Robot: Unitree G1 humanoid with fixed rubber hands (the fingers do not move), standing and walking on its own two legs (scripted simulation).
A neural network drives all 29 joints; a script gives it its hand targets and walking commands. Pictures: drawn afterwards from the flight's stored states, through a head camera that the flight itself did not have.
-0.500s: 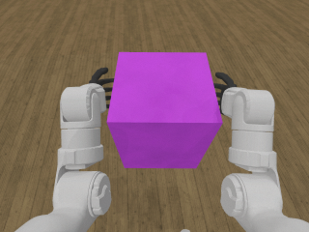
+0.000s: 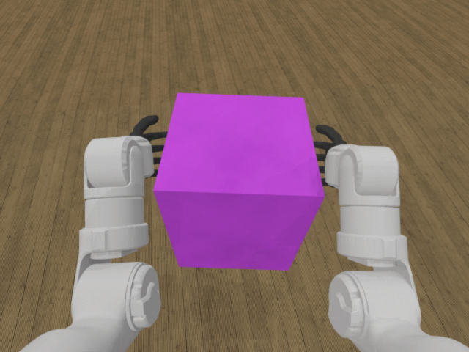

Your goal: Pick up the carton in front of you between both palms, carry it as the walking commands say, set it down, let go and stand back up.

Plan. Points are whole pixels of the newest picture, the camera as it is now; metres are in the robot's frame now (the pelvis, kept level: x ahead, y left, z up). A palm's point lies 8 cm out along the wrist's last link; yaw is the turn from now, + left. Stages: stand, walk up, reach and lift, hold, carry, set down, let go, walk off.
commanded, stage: carry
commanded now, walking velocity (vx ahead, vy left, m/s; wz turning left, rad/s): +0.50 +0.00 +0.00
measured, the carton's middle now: (237, 188) +0.39 -0.01 +0.07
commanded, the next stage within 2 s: none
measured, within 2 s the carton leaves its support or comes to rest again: neither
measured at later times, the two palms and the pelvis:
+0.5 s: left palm (155, 49) +0.65 +0.14 +0.19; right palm (298, 42) +0.68 -0.16 +0.19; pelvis +0.29 -0.04 +0.03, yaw +1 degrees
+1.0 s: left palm out of the picture +0.98 +0.11 +0.23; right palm out of the picture +0.95 -0.18 +0.23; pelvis +0.58 +0.00 +0.06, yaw +0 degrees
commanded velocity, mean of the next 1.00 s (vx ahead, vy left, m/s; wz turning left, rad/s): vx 0.48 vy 0.00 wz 0.00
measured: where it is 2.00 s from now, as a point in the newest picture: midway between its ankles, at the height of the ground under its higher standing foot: (228, 211)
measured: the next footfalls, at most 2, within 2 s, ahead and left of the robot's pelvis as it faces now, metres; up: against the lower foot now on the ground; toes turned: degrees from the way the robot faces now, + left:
right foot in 0.28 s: +0.34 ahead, -0.12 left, +0.02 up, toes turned -5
left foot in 0.70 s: +0.60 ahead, +0.08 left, +0.05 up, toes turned +5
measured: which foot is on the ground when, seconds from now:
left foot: down 0.00-0.28, up 0.30-0.68, down 0.70-1.00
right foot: up 0.00-0.26, down 0.28-0.70, up 0.72-1.00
